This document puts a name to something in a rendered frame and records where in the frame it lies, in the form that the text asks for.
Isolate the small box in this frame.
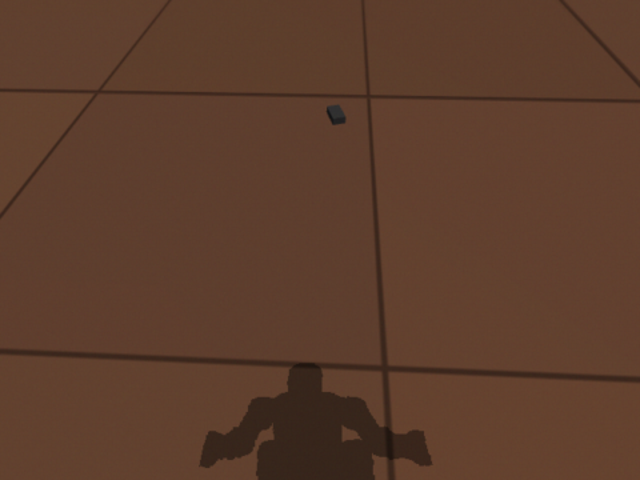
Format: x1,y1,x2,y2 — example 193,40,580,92
327,105,346,125

